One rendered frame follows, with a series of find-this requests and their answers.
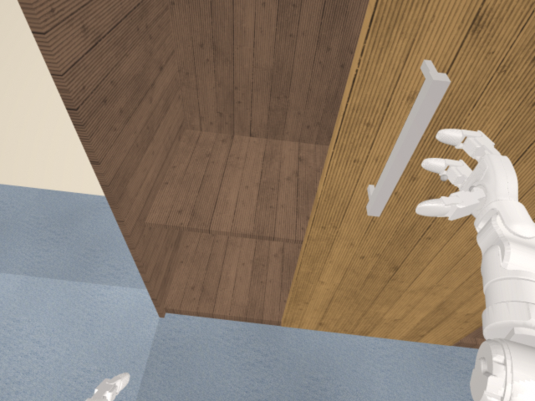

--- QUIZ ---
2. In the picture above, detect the robot right forearm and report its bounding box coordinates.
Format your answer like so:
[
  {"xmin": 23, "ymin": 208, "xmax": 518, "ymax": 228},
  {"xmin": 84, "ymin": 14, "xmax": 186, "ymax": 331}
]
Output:
[{"xmin": 474, "ymin": 200, "xmax": 535, "ymax": 347}]

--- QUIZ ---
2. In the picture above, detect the robot right upper arm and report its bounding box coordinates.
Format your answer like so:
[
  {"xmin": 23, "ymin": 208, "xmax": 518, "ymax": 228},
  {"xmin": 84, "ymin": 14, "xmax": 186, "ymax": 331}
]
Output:
[{"xmin": 470, "ymin": 338, "xmax": 535, "ymax": 401}]

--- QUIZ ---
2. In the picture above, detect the robot left hand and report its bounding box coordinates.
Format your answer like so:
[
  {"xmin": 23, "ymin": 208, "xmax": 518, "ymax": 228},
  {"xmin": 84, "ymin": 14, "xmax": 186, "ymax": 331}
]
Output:
[{"xmin": 85, "ymin": 373, "xmax": 130, "ymax": 401}]

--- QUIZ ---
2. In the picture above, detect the robot right hand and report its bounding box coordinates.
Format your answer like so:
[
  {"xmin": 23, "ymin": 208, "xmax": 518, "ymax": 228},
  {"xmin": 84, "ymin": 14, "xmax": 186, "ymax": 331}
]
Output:
[{"xmin": 415, "ymin": 129, "xmax": 518, "ymax": 221}]

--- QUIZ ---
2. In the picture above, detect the wardrobe door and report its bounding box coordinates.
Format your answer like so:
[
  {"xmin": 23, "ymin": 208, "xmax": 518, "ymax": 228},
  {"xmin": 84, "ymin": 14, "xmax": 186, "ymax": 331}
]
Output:
[
  {"xmin": 281, "ymin": 0, "xmax": 535, "ymax": 346},
  {"xmin": 467, "ymin": 326, "xmax": 485, "ymax": 339}
]

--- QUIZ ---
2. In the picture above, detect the handle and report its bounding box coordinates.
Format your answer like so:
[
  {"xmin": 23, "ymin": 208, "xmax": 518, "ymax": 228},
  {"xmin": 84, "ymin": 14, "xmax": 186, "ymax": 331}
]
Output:
[{"xmin": 366, "ymin": 60, "xmax": 451, "ymax": 217}]

